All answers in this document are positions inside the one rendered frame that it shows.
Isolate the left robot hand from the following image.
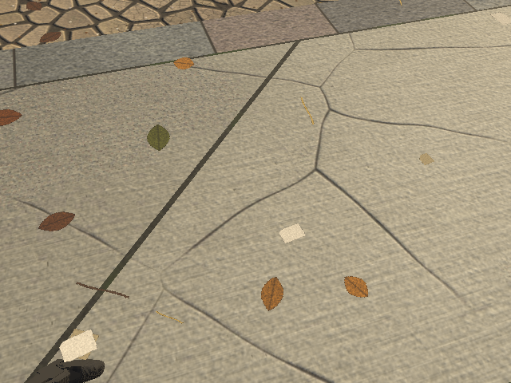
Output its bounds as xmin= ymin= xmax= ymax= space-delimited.
xmin=26 ymin=359 xmax=105 ymax=383

